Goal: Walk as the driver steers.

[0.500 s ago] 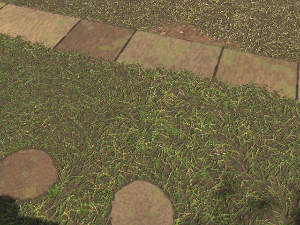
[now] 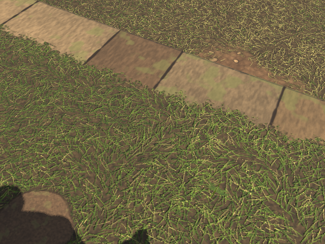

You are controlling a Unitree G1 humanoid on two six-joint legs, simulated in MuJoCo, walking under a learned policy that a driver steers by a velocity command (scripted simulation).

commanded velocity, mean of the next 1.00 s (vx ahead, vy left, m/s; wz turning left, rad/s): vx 0.50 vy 0.00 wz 0.23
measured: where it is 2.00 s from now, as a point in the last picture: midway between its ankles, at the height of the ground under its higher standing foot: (127, 136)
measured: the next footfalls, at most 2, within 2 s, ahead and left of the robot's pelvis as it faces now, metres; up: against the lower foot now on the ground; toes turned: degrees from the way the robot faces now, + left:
right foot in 0.40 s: +0.38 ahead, -0.17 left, +0.00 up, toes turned -6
left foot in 0.94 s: +0.65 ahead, +0.10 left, +0.00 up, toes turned +15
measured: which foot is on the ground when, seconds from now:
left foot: down 0.00-0.42, up 0.44-0.92, down 0.94-1.00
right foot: up 0.00-0.38, down 0.40-0.94, up 0.96-1.00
